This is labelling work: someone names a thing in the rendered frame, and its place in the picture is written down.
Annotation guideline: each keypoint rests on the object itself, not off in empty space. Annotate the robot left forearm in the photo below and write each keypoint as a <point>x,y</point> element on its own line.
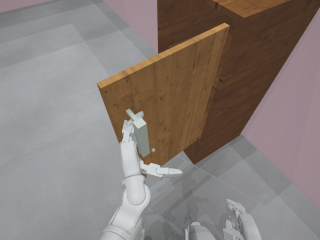
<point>127,220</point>

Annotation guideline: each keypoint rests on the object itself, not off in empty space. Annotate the cupboard door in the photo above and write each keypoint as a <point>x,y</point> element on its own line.
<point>172,89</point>

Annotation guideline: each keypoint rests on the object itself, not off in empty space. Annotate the robot right thigh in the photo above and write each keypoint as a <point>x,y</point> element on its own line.
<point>197,232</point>

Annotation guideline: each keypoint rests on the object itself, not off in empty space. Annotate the left robot hand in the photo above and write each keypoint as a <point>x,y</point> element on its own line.
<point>129,159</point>

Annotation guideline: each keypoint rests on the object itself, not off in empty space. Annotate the right robot hand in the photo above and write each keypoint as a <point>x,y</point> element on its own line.
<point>244,228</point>

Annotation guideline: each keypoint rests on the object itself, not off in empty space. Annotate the right robot shin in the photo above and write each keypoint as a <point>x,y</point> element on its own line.
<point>195,223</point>

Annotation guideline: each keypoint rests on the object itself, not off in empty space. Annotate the handle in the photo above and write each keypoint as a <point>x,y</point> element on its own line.
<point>141,133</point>

